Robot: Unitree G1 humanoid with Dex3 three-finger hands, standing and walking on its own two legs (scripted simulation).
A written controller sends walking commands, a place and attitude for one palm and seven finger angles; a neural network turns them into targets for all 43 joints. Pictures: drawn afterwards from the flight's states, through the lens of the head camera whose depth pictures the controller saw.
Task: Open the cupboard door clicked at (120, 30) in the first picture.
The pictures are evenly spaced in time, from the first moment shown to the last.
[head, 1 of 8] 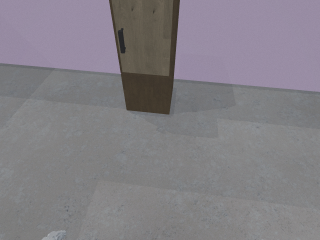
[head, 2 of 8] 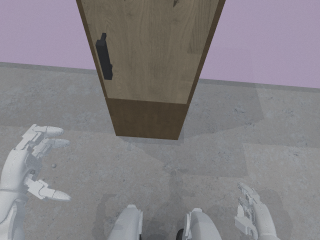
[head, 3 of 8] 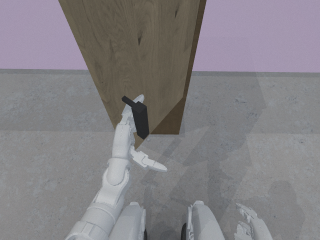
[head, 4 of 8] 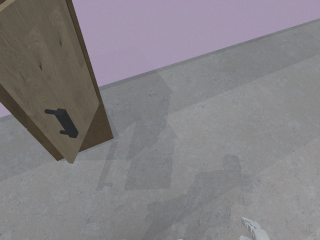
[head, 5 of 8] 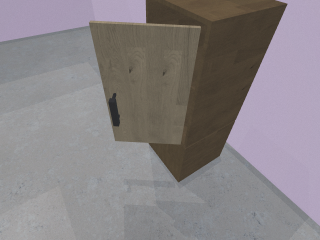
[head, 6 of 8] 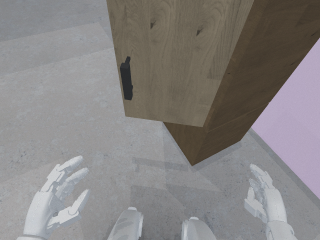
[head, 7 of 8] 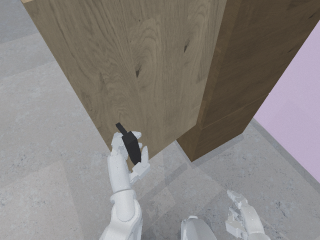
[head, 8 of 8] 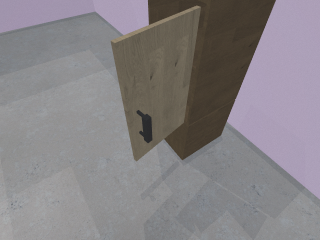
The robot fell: no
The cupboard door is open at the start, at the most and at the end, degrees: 0 100 100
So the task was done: yes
